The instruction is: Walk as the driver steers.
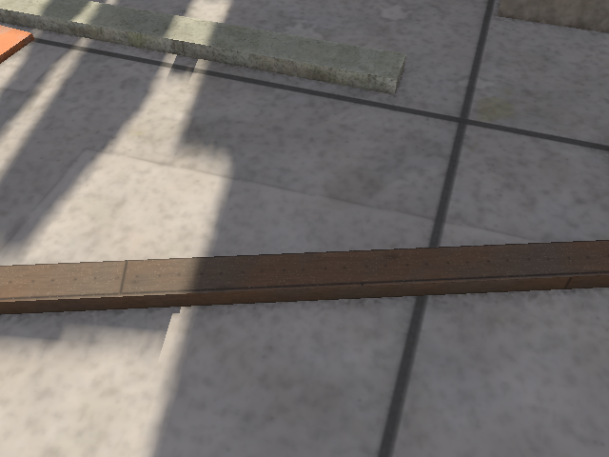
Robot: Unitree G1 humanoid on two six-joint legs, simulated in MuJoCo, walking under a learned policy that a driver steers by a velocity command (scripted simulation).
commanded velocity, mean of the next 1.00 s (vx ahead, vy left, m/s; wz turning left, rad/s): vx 0.50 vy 0.00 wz -0.23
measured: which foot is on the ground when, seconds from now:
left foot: down 0.00-0.36, up 0.38-0.72, down 0.74-1.00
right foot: up 0.00-0.32, down 0.34-0.74, up 0.76-1.00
